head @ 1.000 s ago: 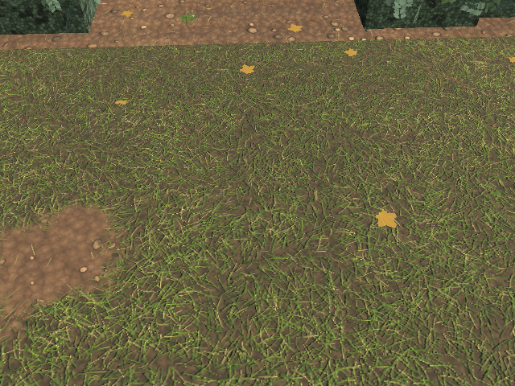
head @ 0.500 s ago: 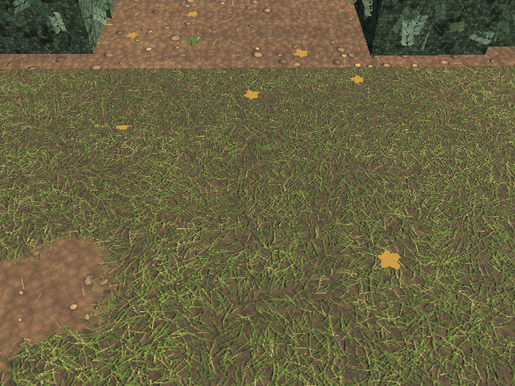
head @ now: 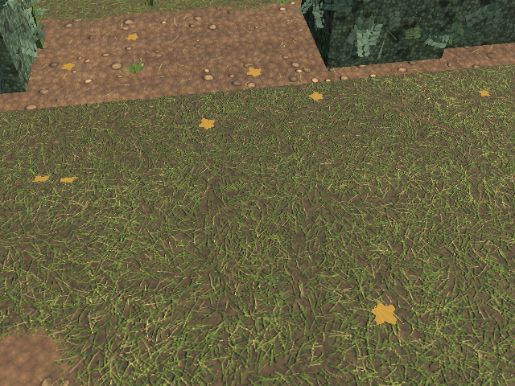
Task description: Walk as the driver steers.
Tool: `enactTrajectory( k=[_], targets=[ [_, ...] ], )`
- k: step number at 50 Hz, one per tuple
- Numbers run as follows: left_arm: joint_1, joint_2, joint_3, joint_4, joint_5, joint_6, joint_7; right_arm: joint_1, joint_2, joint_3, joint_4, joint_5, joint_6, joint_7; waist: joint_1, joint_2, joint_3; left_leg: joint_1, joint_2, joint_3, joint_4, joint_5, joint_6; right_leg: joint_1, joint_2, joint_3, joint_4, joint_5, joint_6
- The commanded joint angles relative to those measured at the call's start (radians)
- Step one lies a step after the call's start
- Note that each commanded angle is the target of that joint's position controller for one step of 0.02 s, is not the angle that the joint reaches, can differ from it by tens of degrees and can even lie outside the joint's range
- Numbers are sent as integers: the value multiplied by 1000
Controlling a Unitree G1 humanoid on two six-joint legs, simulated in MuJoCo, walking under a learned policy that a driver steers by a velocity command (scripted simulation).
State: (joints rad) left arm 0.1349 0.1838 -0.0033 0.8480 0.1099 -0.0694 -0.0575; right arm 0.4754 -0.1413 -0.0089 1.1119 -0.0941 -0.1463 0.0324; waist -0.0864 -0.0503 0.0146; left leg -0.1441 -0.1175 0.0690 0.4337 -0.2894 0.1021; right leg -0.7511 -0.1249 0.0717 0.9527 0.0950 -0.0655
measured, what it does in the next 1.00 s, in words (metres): goes down: right foot 0.17 m lower, then left foot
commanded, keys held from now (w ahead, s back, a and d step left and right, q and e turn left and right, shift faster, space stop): w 1.00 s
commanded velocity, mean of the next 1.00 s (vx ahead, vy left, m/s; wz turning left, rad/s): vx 0.50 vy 0.00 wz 0.00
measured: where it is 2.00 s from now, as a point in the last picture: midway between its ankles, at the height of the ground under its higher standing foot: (220, 233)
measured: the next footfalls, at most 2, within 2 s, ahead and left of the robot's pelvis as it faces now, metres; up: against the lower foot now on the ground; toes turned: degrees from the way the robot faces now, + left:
right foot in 0.34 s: +0.40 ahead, -0.18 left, -0.17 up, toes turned -6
left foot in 0.74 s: +0.70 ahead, +0.06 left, -0.17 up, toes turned +1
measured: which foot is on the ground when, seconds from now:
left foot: down 0.00-0.34, up 0.36-0.72, down 0.74-1.00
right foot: up 0.00-0.32, down 0.34-0.76, up 0.78-1.00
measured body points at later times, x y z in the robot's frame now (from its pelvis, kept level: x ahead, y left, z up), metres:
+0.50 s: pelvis +0.37 -0.08 -0.16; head +0.38 -0.07 +0.29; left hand +0.39 +0.18 -0.31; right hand +0.36 -0.31 -0.31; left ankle +0.30 +0.05 -0.75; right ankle +0.36 -0.17 -0.90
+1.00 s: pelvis +0.64 -0.01 -0.16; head +0.66 -0.01 +0.29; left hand +0.78 +0.22 -0.28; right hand +0.60 -0.25 -0.30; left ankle +0.66 +0.06 -0.90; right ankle +0.73 -0.17 -0.84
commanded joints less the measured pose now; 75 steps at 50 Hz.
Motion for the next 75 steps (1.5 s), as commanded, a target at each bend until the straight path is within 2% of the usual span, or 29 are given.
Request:
enactTrajectory(
  k=[1,11,15,17,18,19,21,22,24,26,30,37,39,40,41,45,49,53,54,59,62,63,64,65,66,67,69,71,75],
  targets=[
    [16,47,0,-43,4,1,-6,103,-47,12,-8,-5,-23,-25,2,26,63,46,289,-250,-34,191,188,-159,-37,68,-143,306,34],
    [-315,49,-24,-148,-8,16,-13,341,-60,42,21,27,18,-37,-120,66,182,104,267,-342,194,40,138,-2,-14,-46,-545,238,34],
    [-125,132,4,-26,-20,11,2,278,-127,20,3,36,49,-16,-18,28,118,28,192,-250,400,221,54,454,-4,-96,-685,293,20],
    [500,240,66,152,-45,3,32,274,-120,27,2,-13,75,49,230,-116,-112,-339,124,-132,883,277,-56,1262,-30,-139,-598,564,-77],
    [647,293,81,168,-49,8,8,475,16,51,30,-6,72,72,174,-272,-489,-496,18,-125,1387,-488,-131,1715,-270,85,-168,1176,-370],
    [688,269,82,200,-7,9,-12,271,-95,28,-57,24,60,85,265,-141,-477,-714,-7,-152,1617,-584,-157,1733,-298,202,-184,1158,-398],
    [422,252,80,144,-33,6,-7,-59,-164,-1,-213,55,26,64,214,31,-157,-934,140,-114,1511,-425,-107,1234,-323,229,-477,440,-327],
    [273,160,50,90,-28,3,2,-84,-125,8,-230,32,23,40,136,112,-72,-831,209,-162,1244,-300,-71,980,-300,174,-553,326,-303],
    [176,63,18,53,-24,-26,14,-103,-49,17,-217,-1,39,11,19,27,85,-574,273,-161,844,-86,-26,524,-202,77,-707,291,-272],
    [169,87,19,53,-58,-49,18,-97,-23,24,-205,1,64,31,-1,-1,76,-381,273,-119,485,127,-27,367,-125,13,-797,132,-255],
    [142,199,69,55,-37,-55,-22,-195,-83,42,-255,26,81,37,9,36,51,-319,227,-143,252,305,-21,437,-160,28,-768,152,-238],
    [259,192,75,77,-30,-35,-8,-329,-305,-49,-294,50,26,15,34,55,-19,-3,116,-23,189,351,68,536,-20,-120,-464,127,-68],
    [400,40,22,79,-18,-52,-32,140,-331,-52,-194,61,31,6,-84,297,-398,712,478,-692,-49,102,341,72,216,-144,119,-722,54],
    [181,114,43,45,-47,-44,-34,201,-306,-56,-145,38,20,-4,-152,185,-169,573,421,-729,-159,-210,224,-115,174,-16,257,-721,0],
    [124,131,49,35,-61,-45,-5,56,-299,-58,-163,49,8,-11,-85,161,-29,345,410,-645,-194,-268,174,-113,112,6,273,-613,-26],
    [146,34,26,35,-5,-33,54,-172,-113,-4,-188,57,10,-33,80,59,-12,-47,378,-447,-301,1,173,183,-7,24,145,-482,-27],
    [55,48,27,-3,-38,-18,35,-141,-144,-18,-167,39,-18,-16,58,54,10,-76,318,-259,-333,209,160,160,3,-22,-61,-219,38],
    [0,50,27,-35,-22,3,6,-27,-134,-9,-110,22,-3,45,43,99,31,-169,284,-174,-285,244,159,258,36,-80,-138,-73,55],
    [78,52,26,-14,-8,0,-4,-7,-140,-8,-101,-6,-1,48,62,108,19,-215,290,-167,-235,270,158,331,45,-76,9,-17,49],
    [-25,108,57,-100,-19,-14,34,80,-149,-11,-71,-3,-1,18,31,123,22,73,344,-272,-49,404,189,198,52,-67,-68,-316,50],
    [194,92,72,-63,-25,-31,52,-55,-216,-44,-122,12,2,29,171,67,-11,-208,241,-208,261,620,159,675,161,-195,-202,-343,28],
    [315,133,88,-28,-58,-45,66,-99,-244,-63,-139,32,-2,55,233,40,-44,-341,192,-214,458,590,136,864,122,-121,-374,-303,-18],
    [387,189,83,-13,-56,-56,81,22,-92,-29,-144,24,-2,64,172,-178,-254,-542,50,-125,856,-127,31,1169,-140,212,-372,205,-276],
    [474,167,74,4,-23,-63,53,38,-39,-21,-159,50,-27,65,190,-111,-188,-739,8,-207,1063,-361,-3,1117,-309,453,-448,480,-434],
    [423,179,94,38,2,-65,35,-102,-90,-41,-223,77,-18,56,200,-54,42,-890,67,-264,1125,-284,-13,907,-360,496,-527,229,-415],
    [319,122,79,41,-31,-62,24,-170,-127,-53,-241,68,3,32,151,32,84,-886,142,-226,1105,-201,-20,788,-342,376,-530,119,-357],
    [200,-29,28,-2,-35,-39,46,-154,-43,-27,-229,11,32,24,100,65,54,-737,221,-216,859,22,-23,617,-211,126,-557,3,-229],
    [195,-36,20,6,-36,-34,82,-140,16,-2,-226,-23,50,48,91,11,65,-604,231,-158,707,230,-16,484,-108,-6,-572,-154,-168],
    [335,3,1,63,-16,-75,108,-276,-71,-11,-256,13,32,76,154,64,21,-523,250,-127,225,864,-28,479,-8,-184,-411,-274,-89]
  ],
)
